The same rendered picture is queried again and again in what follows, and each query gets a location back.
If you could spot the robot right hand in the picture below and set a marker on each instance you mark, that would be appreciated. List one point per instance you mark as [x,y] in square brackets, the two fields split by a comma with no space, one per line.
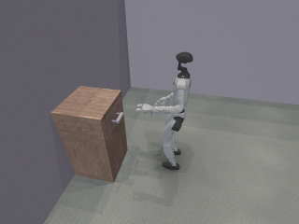
[163,100]

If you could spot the humanoid robot torso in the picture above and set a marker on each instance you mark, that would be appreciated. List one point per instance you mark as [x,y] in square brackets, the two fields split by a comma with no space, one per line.
[181,115]

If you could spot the drawer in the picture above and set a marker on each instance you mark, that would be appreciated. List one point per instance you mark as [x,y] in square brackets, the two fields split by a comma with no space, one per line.
[108,123]

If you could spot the robot right forearm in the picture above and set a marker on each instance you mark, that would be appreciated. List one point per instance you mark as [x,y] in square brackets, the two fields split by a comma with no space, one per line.
[170,97]

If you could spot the cabinet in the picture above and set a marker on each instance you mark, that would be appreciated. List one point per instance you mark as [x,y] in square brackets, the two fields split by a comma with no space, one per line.
[79,121]

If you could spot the robot left forearm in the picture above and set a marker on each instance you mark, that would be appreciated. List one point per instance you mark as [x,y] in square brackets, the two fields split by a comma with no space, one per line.
[166,109]

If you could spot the handle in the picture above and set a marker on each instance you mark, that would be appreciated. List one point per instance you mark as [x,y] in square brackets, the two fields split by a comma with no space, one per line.
[118,120]

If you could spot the robot left upper arm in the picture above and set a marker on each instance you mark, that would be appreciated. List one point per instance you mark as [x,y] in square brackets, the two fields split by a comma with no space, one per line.
[181,88]

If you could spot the robot right thigh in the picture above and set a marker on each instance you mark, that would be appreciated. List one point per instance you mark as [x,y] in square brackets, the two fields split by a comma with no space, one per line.
[170,116]

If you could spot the robot left hand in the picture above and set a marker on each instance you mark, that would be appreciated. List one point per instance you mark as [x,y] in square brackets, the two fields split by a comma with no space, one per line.
[145,109]

